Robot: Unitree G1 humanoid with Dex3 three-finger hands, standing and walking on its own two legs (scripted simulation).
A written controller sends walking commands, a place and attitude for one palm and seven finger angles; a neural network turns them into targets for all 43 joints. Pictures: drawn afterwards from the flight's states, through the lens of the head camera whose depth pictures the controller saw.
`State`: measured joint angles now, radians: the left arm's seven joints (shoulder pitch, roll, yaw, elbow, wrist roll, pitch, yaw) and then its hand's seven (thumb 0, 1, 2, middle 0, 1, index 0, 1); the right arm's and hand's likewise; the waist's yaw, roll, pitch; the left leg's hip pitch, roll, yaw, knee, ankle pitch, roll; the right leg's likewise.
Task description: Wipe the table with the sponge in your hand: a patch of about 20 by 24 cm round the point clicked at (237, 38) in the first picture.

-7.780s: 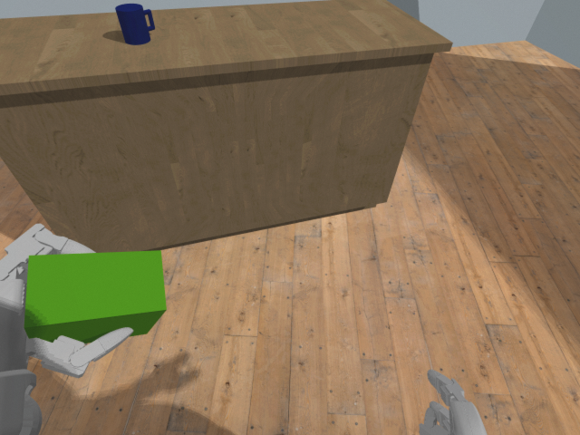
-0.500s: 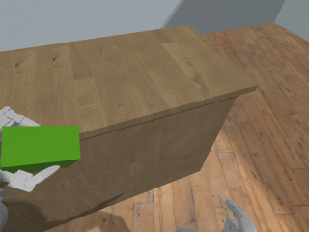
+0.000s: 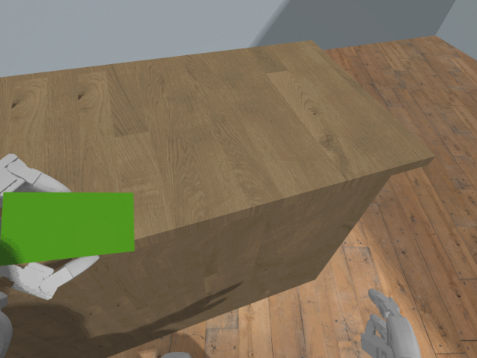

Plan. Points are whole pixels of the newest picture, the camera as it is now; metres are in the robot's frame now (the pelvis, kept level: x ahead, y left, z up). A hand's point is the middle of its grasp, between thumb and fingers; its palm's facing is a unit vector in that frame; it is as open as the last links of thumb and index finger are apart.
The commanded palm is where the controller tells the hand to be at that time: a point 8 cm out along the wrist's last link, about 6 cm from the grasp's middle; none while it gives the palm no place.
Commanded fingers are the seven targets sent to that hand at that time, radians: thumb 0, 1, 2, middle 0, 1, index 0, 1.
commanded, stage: shuffle to correct the standing spot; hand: left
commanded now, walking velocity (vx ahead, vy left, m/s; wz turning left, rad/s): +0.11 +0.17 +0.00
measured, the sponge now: (86, 227) +0.22 +0.21 +0.17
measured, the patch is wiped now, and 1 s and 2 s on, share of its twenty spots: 0.00 0.00 0.00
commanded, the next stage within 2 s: come to a stop and stand still in 0.08 s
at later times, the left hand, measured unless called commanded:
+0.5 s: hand (23, 158) +0.28 +0.29 +0.21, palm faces +0.42 -0.82 -0.38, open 10.3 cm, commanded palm +0.22 +0.33 +0.20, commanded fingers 0.00 0.10 1.30 -1.20 -1.60 -1.20 -1.60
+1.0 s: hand out of the picture +0.28 +0.32 +0.21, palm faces +0.49 -0.79 -0.37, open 10.3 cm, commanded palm +0.20 +0.31 +0.20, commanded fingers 0.00 0.10 1.30 -1.20 -1.60 -1.20 -1.60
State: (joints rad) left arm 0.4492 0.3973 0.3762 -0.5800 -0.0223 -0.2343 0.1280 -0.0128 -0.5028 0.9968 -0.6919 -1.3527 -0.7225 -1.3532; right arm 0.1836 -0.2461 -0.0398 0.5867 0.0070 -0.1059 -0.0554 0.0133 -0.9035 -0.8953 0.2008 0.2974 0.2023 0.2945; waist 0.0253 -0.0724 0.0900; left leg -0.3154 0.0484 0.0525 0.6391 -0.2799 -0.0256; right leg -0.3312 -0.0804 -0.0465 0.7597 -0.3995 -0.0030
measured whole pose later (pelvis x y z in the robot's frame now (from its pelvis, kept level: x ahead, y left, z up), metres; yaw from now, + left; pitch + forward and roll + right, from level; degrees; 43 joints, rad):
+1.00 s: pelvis +0.03 +0.04 +0.02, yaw -2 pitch -1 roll -1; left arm 0.17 0.46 0.44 -0.32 -0.03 -0.21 0.12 -0.01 -0.51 1.00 -0.69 -1.35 -0.73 -1.35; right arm 0.22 -0.24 0.00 0.62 0.01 -0.14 -0.04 0.01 -0.90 -0.90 0.20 0.30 0.20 0.29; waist 0.06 -0.02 0.07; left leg -0.27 0.00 0.00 0.54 -0.26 0.01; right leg -0.26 0.07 -0.08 0.44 -0.16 -0.07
